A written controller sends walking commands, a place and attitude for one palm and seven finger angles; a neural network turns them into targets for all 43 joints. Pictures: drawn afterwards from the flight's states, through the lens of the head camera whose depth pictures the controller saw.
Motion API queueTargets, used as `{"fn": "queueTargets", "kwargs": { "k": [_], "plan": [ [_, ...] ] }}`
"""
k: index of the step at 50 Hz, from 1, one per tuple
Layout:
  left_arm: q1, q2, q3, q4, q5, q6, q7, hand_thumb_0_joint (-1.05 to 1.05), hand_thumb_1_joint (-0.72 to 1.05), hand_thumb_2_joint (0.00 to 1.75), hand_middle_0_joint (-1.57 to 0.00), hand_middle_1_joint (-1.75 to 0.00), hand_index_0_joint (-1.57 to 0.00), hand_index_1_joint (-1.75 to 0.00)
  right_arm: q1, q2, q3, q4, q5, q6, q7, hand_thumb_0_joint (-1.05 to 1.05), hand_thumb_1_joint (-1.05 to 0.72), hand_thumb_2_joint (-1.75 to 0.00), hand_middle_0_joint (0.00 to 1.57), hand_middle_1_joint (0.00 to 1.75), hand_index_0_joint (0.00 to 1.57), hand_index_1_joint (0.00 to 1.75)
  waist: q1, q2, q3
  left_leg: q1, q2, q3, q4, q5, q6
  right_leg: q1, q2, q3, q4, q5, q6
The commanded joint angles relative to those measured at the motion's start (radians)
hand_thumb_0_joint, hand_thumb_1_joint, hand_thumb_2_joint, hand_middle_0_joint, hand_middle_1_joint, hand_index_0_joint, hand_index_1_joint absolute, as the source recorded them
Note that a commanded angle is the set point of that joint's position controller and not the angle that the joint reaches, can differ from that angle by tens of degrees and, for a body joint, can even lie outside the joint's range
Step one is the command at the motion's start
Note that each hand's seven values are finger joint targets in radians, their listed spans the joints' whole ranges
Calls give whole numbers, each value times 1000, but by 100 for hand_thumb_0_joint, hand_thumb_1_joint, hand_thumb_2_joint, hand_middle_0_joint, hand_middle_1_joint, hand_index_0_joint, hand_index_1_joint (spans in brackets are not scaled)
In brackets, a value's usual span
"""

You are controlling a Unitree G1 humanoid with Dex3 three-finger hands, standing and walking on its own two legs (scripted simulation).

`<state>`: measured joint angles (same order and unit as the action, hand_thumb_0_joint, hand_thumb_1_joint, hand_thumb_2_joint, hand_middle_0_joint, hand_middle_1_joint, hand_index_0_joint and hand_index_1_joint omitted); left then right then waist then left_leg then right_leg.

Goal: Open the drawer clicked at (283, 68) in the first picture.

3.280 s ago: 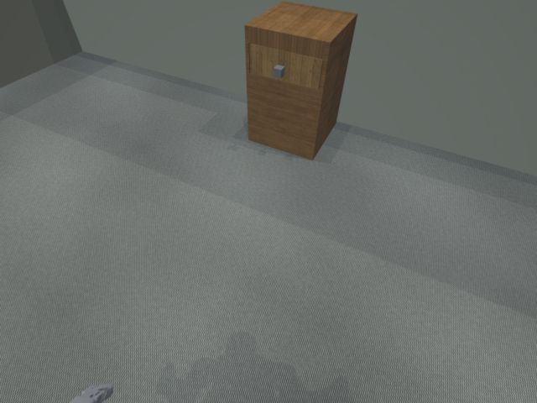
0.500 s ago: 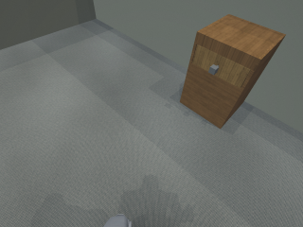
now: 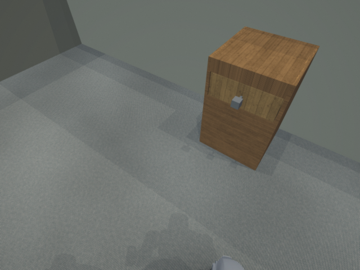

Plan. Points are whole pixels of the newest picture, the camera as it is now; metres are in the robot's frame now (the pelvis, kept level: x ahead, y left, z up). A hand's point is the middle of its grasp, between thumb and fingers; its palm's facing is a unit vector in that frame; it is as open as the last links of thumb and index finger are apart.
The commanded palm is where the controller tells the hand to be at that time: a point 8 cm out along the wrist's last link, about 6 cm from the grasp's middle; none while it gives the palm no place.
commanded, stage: walk to a spot facing it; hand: left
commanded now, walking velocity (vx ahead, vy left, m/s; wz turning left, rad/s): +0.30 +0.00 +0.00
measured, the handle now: (238, 100) +0.94 -0.28 -0.25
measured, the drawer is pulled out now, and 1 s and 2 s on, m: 0.00 0.00 0.00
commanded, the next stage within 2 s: turn to face it in 0.08 s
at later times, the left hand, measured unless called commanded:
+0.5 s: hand out of the picture +0.15 +0.15 -0.18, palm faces +0.03 -0.99 -0.14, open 7.3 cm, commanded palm none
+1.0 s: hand (140, 203) +0.33 +0.13 -0.16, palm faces -0.34 -0.89 -0.30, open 7.4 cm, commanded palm none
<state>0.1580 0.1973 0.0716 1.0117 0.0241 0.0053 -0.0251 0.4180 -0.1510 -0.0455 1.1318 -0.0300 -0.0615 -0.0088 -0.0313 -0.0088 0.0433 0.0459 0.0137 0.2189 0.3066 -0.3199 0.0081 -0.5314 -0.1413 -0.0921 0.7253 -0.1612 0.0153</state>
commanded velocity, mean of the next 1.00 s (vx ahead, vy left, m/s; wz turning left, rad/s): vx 0.03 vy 0.00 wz -0.42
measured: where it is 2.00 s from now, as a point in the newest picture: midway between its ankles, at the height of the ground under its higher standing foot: outside the picture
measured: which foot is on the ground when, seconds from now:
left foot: down 0.00-0.10, up 0.12-0.50, down 0.52-1.00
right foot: up 0.00-0.06, down 0.08-0.52, up 0.54-0.98, down 1.00-1.00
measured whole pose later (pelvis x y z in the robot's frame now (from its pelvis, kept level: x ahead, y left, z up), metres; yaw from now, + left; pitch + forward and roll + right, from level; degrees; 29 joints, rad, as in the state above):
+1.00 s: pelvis +0.15 -0.03 -0.02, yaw -23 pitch -1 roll +1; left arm 0.16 0.24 0.09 0.91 0.03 0.05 -0.02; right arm 0.24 -0.22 -0.07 0.98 -0.03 0.03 0.00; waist -0.02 0.03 0.07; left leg -0.28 0.21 0.37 0.64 -0.30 -0.02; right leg -0.29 -0.07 -0.09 0.60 -0.27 0.01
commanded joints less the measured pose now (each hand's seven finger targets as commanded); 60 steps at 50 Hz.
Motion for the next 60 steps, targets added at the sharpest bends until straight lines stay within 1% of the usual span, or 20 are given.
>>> {"fn": "queueTargets", "kwargs": {
  "k": [1,3,5,6,8,12,21,24,25,26,27,30,36,45,48,49,50,52,56,60],
  "plan": [
    [-31,29,-2,-63,3,-42,-1,0,90,90,-20,-30,-20,-30,48,-153,-27,-19,0,-16,-10,0,-90,-90,20,30,20,30,19,90,73,-69,281,-131,5,489,124,102,70,-57,-128,-59,-37],
    [225,87,14,18,11,-62,6,0,90,90,-20,-30,-20,-30,21,-153,-23,-23,10,-16,-7,0,-90,-90,20,30,20,30,136,19,-67,-171,209,-64,332,578,69,462,90,-50,-218,19,-64],
    [423,283,53,70,-2,-76,26,0,90,90,-20,-30,-20,-30,64,-74,-5,-70,27,-18,-1,0,-90,-90,20,30,20,30,154,-319,-288,-586,4,-98,913,-254,-4,823,-350,541,-377,246,-217],
    [365,248,47,53,-12,-66,34,0,90,90,-20,-30,-20,-30,-4,-105,-16,-82,29,-7,-9,0,-90,-90,20,30,20,30,155,-165,-201,-619,47,-209,1015,-237,14,726,-356,482,-409,241,-241],
    [207,165,21,23,-10,-73,36,0,90,90,-20,-30,-20,-30,-54,-63,-17,-68,24,2,-2,0,-90,-90,20,30,20,30,97,-77,-78,-628,116,-232,1034,-75,9,487,-295,317,-446,118,-179],
    [107,49,-24,18,-4,-80,44,0,90,90,-20,-30,-20,-30,26,-5,-6,-34,8,46,1,0,-90,-90,20,30,20,30,-15,-107,18,-470,135,-177,806,23,-39,197,-154,55,-494,282,-127],
    [147,131,19,10,-1,-38,40,0,90,90,-20,-30,-20,-30,-188,-57,-9,-130,18,47,-11,0,-90,-90,20,30,20,30,41,-129,-49,-417,78,-120,414,2,-88,319,-120,206,-393,377,-186],
    [101,142,33,-5,-10,-14,40,0,90,90,-20,-30,-20,-30,-158,-84,-13,-135,22,40,-23,0,-90,-90,20,30,20,30,5,-108,-64,-227,69,-114,193,120,-87,239,-83,226,-313,241,-136],
    [104,108,29,-15,-16,-5,38,0,90,90,-20,-30,-20,-30,-129,-121,-19,-130,19,35,-30,0,-90,-90,20,30,20,30,-3,-13,-76,-109,121,-143,98,177,-76,160,-22,193,-247,114,-92],
    [120,57,23,-31,-22,4,32,0,90,90,-20,-30,-20,-30,-97,-207,-34,-135,12,31,-33,0,-90,-90,20,30,20,30,-11,248,-96,-40,317,-358,30,279,-13,35,106,99,-84,-195,-27],
    [123,49,23,-51,-19,10,29,0,90,90,-20,-30,-20,-30,-87,-255,-40,-150,6,42,-33,0,-90,-90,20,30,20,30,-13,354,-79,-91,479,-479,-41,327,96,-15,145,34,160,-465,9],
    [134,81,47,-31,6,36,17,0,90,90,-20,-30,-20,-30,-253,-173,-22,-209,8,45,-40,0,-90,-90,20,30,20,30,44,216,14,-267,386,-298,-81,128,88,-17,87,89,430,-320,18],
    [109,59,47,-69,1,52,8,0,90,90,-20,-30,-20,-30,-221,-162,-34,-222,12,42,-34,0,-90,-90,20,30,20,30,33,159,-41,-190,341,-130,-35,261,94,-30,66,53,433,-215,51],
    [11,50,28,-152,1,41,8,0,90,90,-20,-30,-20,-30,-175,-227,-68,-209,1,57,-12,0,-90,-90,20,30,20,30,-7,206,-81,-133,412,-59,62,371,113,116,74,-16,36,-283,27],
    [106,99,32,-134,4,19,16,0,90,90,-20,-30,-20,-30,-184,-222,-67,-214,9,65,-2,0,-90,-90,20,30,20,30,56,107,-127,-249,347,24,275,305,16,364,85,-14,-270,-18,-6],
    [151,210,48,-124,15,3,29,0,90,90,-20,-30,-20,-30,-172,-153,-52,-237,17,73,5,0,-90,-90,20,30,20,30,85,-198,-138,-473,238,71,486,-25,-54,514,-117,252,-400,178,-72],
    [186,296,61,-115,5,5,42,0,90,90,-20,-30,-20,-30,-239,-112,-32,-286,15,80,5,0,-90,-90,20,30,20,30,111,-335,-116,-641,129,-23,689,-328,-84,497,-276,464,-401,482,-177],
    [138,243,52,-123,-3,10,55,0,90,90,-20,-30,-20,-30,-239,-127,-35,-268,19,103,-5,0,-90,-90,20,30,20,30,85,-193,-82,-630,145,-161,840,-219,-70,380,-214,343,-403,320,-209],
    [-47,180,31,-170,1,9,54,0,90,90,-20,-30,-20,-30,-154,-146,-38,-213,8,102,-2,0,-90,-90,20,30,20,30,3,-150,-45,-571,123,-180,820,-45,-86,282,-104,229,-423,113,-158],
    [33,193,30,-140,-1,6,46,0,90,90,-20,-30,-20,-30,-180,-131,-29,-216,11,97,-9,0,-90,-90,20,30,20,30,43,-108,-71,-532,80,-158,648,-78,-91,358,-100,270,-402,189,-185]
  ]
}}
